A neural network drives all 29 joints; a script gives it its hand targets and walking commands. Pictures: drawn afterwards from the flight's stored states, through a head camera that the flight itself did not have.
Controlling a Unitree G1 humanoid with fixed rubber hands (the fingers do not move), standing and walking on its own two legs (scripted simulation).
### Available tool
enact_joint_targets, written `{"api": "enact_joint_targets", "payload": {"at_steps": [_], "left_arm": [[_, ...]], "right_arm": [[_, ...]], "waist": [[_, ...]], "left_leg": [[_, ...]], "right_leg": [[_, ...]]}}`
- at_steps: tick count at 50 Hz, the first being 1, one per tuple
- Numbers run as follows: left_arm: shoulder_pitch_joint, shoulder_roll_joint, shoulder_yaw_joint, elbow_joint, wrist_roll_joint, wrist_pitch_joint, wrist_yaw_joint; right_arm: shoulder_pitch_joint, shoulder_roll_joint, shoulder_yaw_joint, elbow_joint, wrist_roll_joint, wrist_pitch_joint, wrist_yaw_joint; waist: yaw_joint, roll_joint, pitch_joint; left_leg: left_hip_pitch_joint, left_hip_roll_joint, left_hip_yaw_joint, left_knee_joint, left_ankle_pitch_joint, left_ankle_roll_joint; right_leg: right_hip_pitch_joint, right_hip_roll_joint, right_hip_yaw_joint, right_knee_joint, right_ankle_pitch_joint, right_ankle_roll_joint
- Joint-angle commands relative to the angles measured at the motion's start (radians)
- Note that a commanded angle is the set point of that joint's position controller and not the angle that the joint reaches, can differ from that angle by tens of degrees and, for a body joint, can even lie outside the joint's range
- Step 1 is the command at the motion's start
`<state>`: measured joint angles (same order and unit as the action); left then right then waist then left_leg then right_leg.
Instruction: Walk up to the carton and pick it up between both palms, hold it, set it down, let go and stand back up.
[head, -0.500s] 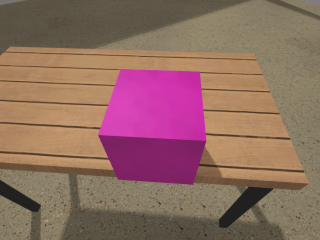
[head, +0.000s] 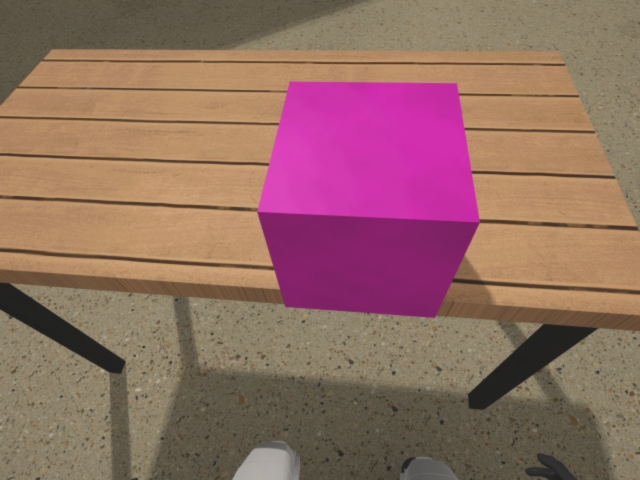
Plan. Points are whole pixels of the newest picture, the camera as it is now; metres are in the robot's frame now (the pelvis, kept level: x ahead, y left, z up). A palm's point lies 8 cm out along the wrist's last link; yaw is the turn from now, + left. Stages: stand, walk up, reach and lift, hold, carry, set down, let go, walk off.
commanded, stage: walk up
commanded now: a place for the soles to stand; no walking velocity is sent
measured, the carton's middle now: (364, 203) +0.43 -0.03 +0.08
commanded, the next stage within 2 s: none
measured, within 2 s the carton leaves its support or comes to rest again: neither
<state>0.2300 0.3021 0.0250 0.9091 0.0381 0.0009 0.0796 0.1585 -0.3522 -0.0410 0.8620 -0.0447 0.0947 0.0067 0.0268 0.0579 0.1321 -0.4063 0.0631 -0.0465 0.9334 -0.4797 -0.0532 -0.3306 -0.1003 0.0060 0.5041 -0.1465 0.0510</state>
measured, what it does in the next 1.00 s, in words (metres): steps on the spot: left foot, then right foot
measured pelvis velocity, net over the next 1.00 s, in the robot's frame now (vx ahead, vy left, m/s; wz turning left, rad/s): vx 0.03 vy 0.02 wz -0.20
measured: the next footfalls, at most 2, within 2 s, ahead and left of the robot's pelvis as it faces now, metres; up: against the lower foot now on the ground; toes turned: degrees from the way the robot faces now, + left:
left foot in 0.06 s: +0.04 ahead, +0.18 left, +0.00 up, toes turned +0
right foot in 0.50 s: +0.03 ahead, -0.09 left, +0.00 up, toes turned -11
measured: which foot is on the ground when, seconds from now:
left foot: up 0.00-0.04, down 0.06-0.98, up 1.00-1.00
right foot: down 0.00-0.08, up 0.10-0.48, down 0.50-1.00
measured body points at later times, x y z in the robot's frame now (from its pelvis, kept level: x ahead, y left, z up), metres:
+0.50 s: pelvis -0.02 +0.06 +0.01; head -0.01 +0.06 +0.46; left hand +0.05 +0.32 -0.14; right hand -0.03 -0.21 -0.12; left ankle +0.00 +0.18 -0.73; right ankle -0.05 -0.07 -0.73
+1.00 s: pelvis +0.03 +0.02 +0.01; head +0.04 +0.01 +0.46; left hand +0.12 +0.26 -0.14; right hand +0.01 -0.25 -0.14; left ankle +0.02 +0.16 -0.72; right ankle -0.04 -0.07 -0.73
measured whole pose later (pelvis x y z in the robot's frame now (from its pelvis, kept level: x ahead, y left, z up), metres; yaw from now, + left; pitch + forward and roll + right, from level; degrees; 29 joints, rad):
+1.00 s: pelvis +0.03 +0.02 +0.01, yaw -11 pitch +0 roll +0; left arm 0.27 0.24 -0.01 0.97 0.02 -0.02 0.02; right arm 0.31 -0.27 0.02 0.91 -0.04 -0.02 -0.02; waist 0.00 0.01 0.04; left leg -0.21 0.07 0.06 0.61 -0.34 0.01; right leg -0.15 0.05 0.04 0.51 -0.35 -0.05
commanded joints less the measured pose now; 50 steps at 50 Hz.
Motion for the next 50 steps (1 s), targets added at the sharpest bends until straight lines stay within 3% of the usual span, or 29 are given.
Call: {"api": "enact_joint_targets", "payload": {"at_steps": [1, 2, 3, 4, 5, 7, 9, 12, 15, 19, 21, 23, 24, 25, 26, 27, 28, 29, 32, 34, 35, 37, 38, 40, 42, 43, 45, 48, 50], "left_arm": [[-0.11, 0.197, 0.036, -0.111, 0.019, 0.024, -0.034], [-0.046, 0.136, 0.019, -0.099, 0.021, 0.035, -0.047], [0.006, 0.046, -0.012, -0.109, 0.008, 0.038, -0.053], [0.047, 0.044, -0.015, -0.103, 0.0, 0.044, -0.046], [0.022, 0.081, -0.001, -0.107, -0.013, 0.047, -0.036], [0.05, 0.122, 0.01, -0.07, -0.023, 0.039, -0.044], [0.137, 0.124, 0.014, -0.016, -0.015, 0.026, -0.054], [0.126, 0.119, 0.013, -0.005, 0.003, 0.026, -0.061], [0.047, 0.082, 0.0, -0.029, 0.013, 0.032, -0.069], [0.023, 0.043, -0.003, -0.045, 0.019, 0.021, -0.082], [0.062, 0.027, -0.005, -0.033, 0.011, 0.01, -0.084], [0.176, 0.017, -0.005, 0.007, 0.0, -0.006, -0.083], [0.224, 0.033, 0.006, 0.027, 0.0, -0.014, -0.081], [0.256, 0.063, 0.017, 0.037, -0.001, -0.018, -0.079], [0.245, 0.108, 0.025, 0.031, -0.01, -0.02, -0.075], [0.216, 0.128, 0.024, 0.038, -0.028, -0.013, -0.072], [0.186, 0.129, 0.024, 0.042, -0.028, -0.004, -0.07], [0.145, 0.111, 0.017, 0.036, -0.024, 0.0, -0.068], [0.078, 0.082, 0.001, 0.025, -0.014, -0.003, -0.065], [0.062, 0.063, -0.012, 0.023, -0.016, -0.01, -0.079], [0.048, 0.045, -0.018, 0.016, -0.012, -0.012, -0.083], [0.079, 0.007, -0.032, 0.022, -0.005, -0.007, -0.078], [0.083, 0.006, -0.033, 0.028, -0.001, -0.007, -0.074], [0.097, 0.036, -0.029, 0.04, 0.0, -0.017, -0.07], [0.125, 0.067, -0.02, 0.05, -0.009, -0.03, -0.069], [0.144, 0.088, -0.011, 0.056, -0.013, -0.035, -0.068], [0.191, 0.113, 0.001, 0.062, -0.022, -0.032, -0.062], [0.192, 0.093, 0.001, 0.067, -0.017, -0.015, -0.052], [0.175, 0.087, -0.002, 0.066, -0.014, -0.007, -0.049]], "right_arm": [[0.251, -0.037, -0.014, 0.012, 0.035, -0.029, 0.008], [0.289, -0.076, -0.034, 0.017, 0.031, -0.035, 0.006], [0.251, -0.149, -0.051, -0.011, 0.031, -0.041, 0.002], [0.164, -0.193, -0.053, -0.046, 0.049, -0.039, -0.014], [0.088, -0.23, -0.058, -0.05, 0.064, -0.039, -0.031], [-0.003, -0.111, -0.018, -0.057, 0.06, -0.053, -0.035], [0.022, -0.065, -0.003, -0.077, 0.038, -0.076, -0.032], [0.096, -0.025, 0.002, -0.064, 0.026, -0.105, -0.027], [0.2, -0.026, 0.003, -0.037, 0.011, -0.121, -0.036], [0.263, -0.058, 0.0, -0.017, -0.01, -0.124, -0.042], [0.236, -0.071, 0.004, -0.014, -0.012, -0.118, -0.039], [0.169, -0.085, 0.01, -0.017, -0.005, -0.111, -0.029], [0.153, -0.064, 0.019, -0.02, -0.006, -0.11, -0.021], [0.152, -0.025, 0.032, -0.027, -0.003, -0.111, -0.013], [0.161, 0.039, 0.058, -0.043, 0.009, -0.113, -0.006], [0.174, 0.052, 0.059, -0.042, 0.017, -0.104, -0.012], [0.177, 0.041, 0.054, -0.029, 0.014, -0.098, -0.019], [0.185, 0.029, 0.053, -0.025, 0.011, -0.1, -0.021], [0.257, 0.043, 0.056, 0.004, 0.007, -0.132, -0.018], [0.289, 0.014, 0.048, 0.008, 0.007, -0.149, -0.031], [0.311, -0.017, 0.037, 0.012, 0.008, -0.151, -0.035], [0.297, -0.077, 0.015, 0.024, 0.012, -0.134, -0.035], [0.273, -0.074, 0.017, 0.025, 0.009, -0.126, -0.034], [0.241, -0.045, 0.027, 0.019, 0.005, -0.12, -0.03], [0.206, -0.007, 0.04, 0.009, 0.003, -0.124, -0.021], [0.201, 0.012, 0.042, 0.009, 0.002, -0.127, -0.019], [0.182, 0.037, 0.052, -0.002, 0.007, -0.127, -0.022], [0.134, 0.053, 0.052, -0.021, 0.009, -0.12, -0.03], [0.108, 0.063, 0.054, -0.029, 0.007, -0.12, -0.035]], "waist": [[-0.096, -0.219, -0.183], [-0.095, -0.056, -0.158], [-0.071, 0.187, -0.119], [-0.032, 0.156, -0.03], [-0.041, 0.234, 0.03], [0.003, 0.162, 0.104], [0.02, 0.12, 0.024], [-0.012, 0.071, -0.05], [-0.074, 0.087, -0.066], [-0.116, 0.106, -0.087], [-0.086, 0.086, -0.074], [-0.015, 0.052, -0.1], [0.012, 0.027, -0.102], [0.024, -0.032, -0.116], [0.012, -0.184, -0.112], [-0.004, -0.18, -0.076], [-0.007, -0.195, -0.02], [-0.014, -0.204, 0.026], [-0.048, -0.191, -0.023], [-0.063, -0.136, -0.127], [-0.065, -0.114, -0.138], [-0.045, -0.029, -0.102], [-0.035, 0.009, -0.055], [-0.031, 0.007, -0.045], [-0.02, -0.006, -0.046], [-0.013, -0.045, -0.08], [0.009, -0.112, -0.137], [0.02, -0.173, -0.107], [0.011, -0.175, -0.05]], "left_leg": [[0.333, -0.033, 0.069, -0.429, 0.213, 0.033], [0.358, -0.012, 0.001, -0.518, 0.208, 0.036], [0.242, 0.168, -0.271, -0.623, -0.001, 0.051], [-0.022, 0.269, -0.396, -0.749, -0.31, 0.082], [-0.207, 0.327, -0.472, -0.855, -0.497, 0.145], [-0.182, 0.21, -0.282, -0.807, -0.31, 0.139], [-0.001, 0.155, -0.188, -0.704, -0.113, 0.108], [0.17, 0.203, -0.228, -0.691, -0.128, 0.15], [0.287, 0.251, -0.247, -0.7, -0.146, 0.198], [0.408, 0.284, -0.224, -0.674, -0.002, 0.245], [0.345, 0.273, -0.166, -0.653, 0.101, 0.237], [0.173, 0.211, -0.033, -0.576, 0.219, 0.18], [0.077, 0.167, 0.025, -0.522, 0.245, 0.148], [0.018, 0.115, 0.083, -0.448, 0.206, 0.111], [-0.042, 0.042, 0.141, -0.354, 0.103, 0.064], [0.023, -0.011, 0.165, -0.319, -0.038, 0.059], [0.078, -0.01, 0.138, -0.311, -0.07, 0.068], [0.048, -0.009, 0.123, -0.339, -0.039, 0.071], [0.12, 0.003, 0.098, -0.477, 0.239, 0.089], [0.304, 0.04, 0.052, -0.534, 0.385, 0.11], [0.344, 0.091, -0.024, -0.545, 0.421, 0.129], [0.337, 0.191, -0.155, -0.595, 0.256, 0.2], [0.324, 0.205, -0.158, -0.61, 0.226, 0.21], [0.322, 0.18, -0.098, -0.567, 0.385, 0.201], [0.262, 0.093, 0.026, -0.462, 0.543, 0.151], [0.229, 0.06, 0.065, -0.413, 0.551, 0.127], [0.134, 0.01, 0.122, -0.33, 0.437, 0.09], [-0.014, -0.036, 0.129, -0.272, 0.074, 0.074], [-0.03, -0.039, 0.117, -0.299, -0.017, 0.078]], "right_leg": [[-0.121, -0.059, 0.088, 0.025, -0.192, -0.134], [-0.206, 0.022, 0.052, 0.171, -0.337, -0.095], [-0.297, 0.12, 0.009, 0.349, -0.52, -0.044], [-0.248, 0.127, 0.081, 0.454, -0.51, -0.025], [-0.189, 0.101, 0.103, 0.511, -0.491, -0.028], [-0.145, 0.102, 0.129, 0.527, -0.34, -0.033], [-0.178, 0.097, 0.128, 0.494, -0.261, -0.025], [-0.203, 0.097, 0.112, 0.452, -0.252, -0.01], [-0.246, 0.078, 0.11, 0.321, -0.271, -0.001], [-0.22, 0.075, 0.074, 0.155, -0.355, -0.002], [-0.112, 0.083, 0.05, 0.055, -0.295, -0.022], [0.157, 0.1, 0.007, -0.118, -0.037, -0.054], [0.28, 0.097, 0.022, -0.135, 0.042, -0.074], [0.348, 0.043, 0.122, -0.146, 0.049, -0.1], [0.32, -0.081, 0.323, -0.208, -0.014, -0.142], [0.168, -0.129, 0.395, -0.249, -0.233, -0.211], [0.059, -0.132, 0.404, -0.284, -0.369, -0.24], [0.072, -0.111, 0.361, -0.289, -0.349, -0.235], [0.148, -0.043, 0.218, -0.167, 0.063, -0.178], [0.099, 0.007, 0.14, -0.055, 0.201, -0.131], [0.056, 0.047, 0.097, -0.001, 0.13, -0.105], [-0.011, 0.087, 0.078, 0.04, -0.109, -0.078], [-0.035, 0.076, 0.081, 0.026, -0.135, -0.072], [-0.008, 0.055, 0.105, -0.021, -0.038, -0.073], [0.086, 0.029, 0.156, -0.054, 0.201, -0.084], [0.16, 0.012, 0.173, -0.047, 0.352, -0.092], [0.301, -0.027, 0.219, -0.049, 0.502, -0.128], [0.398, -0.101, 0.298, -0.093, 0.575, -0.21], [0.356, -0.103, 0.291, -0.112, 0.54, -0.23]]}}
